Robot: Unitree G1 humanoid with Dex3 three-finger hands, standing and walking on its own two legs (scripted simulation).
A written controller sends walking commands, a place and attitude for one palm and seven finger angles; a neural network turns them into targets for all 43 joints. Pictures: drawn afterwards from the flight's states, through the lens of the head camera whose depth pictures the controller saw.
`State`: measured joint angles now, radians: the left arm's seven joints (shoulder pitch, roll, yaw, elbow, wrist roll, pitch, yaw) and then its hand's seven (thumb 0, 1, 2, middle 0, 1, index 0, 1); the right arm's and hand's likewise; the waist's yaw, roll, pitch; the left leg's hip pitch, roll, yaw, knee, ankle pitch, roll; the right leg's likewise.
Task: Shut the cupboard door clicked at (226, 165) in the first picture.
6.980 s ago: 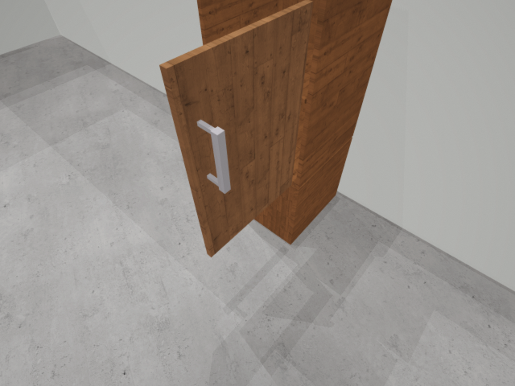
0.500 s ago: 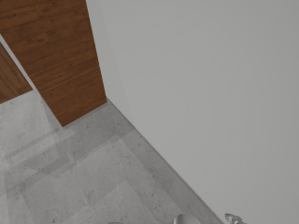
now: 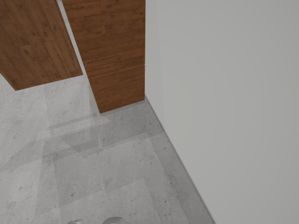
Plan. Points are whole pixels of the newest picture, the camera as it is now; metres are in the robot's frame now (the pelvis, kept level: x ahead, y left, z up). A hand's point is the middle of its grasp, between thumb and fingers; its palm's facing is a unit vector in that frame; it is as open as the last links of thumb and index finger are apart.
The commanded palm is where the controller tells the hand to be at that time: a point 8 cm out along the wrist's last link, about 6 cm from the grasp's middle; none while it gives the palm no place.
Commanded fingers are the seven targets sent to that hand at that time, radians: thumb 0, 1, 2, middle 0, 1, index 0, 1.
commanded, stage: turn to face it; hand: left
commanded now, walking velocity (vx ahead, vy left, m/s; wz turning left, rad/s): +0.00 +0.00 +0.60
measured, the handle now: out of the picture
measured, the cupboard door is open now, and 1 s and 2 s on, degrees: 89 89 89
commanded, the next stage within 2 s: take the last steps up to it in 0.62 s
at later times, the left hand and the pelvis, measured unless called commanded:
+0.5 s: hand out of the picture +0.07 +0.19 -0.15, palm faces +0.26 -0.92 -0.29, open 7.4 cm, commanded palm none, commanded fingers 0.00 0.90 0.90 -0.20 -0.30 -0.20 -0.30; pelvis +0.02 -0.03 +0.00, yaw +16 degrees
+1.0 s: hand out of the picture -0.01 +0.20 -0.16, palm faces +0.46 -0.86 -0.21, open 7.4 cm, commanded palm none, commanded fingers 0.00 0.90 0.90 -0.20 -0.30 -0.20 -0.30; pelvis +0.05 +0.00 +0.01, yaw +25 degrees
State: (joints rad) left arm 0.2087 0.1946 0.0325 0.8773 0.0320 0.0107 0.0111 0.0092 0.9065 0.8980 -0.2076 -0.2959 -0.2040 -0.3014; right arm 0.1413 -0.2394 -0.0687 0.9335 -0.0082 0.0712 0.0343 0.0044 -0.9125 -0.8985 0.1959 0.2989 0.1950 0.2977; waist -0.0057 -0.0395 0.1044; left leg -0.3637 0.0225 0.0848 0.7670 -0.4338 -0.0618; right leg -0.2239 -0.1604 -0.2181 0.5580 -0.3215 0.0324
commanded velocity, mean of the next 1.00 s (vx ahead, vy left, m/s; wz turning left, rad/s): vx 0.09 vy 0.05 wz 0.36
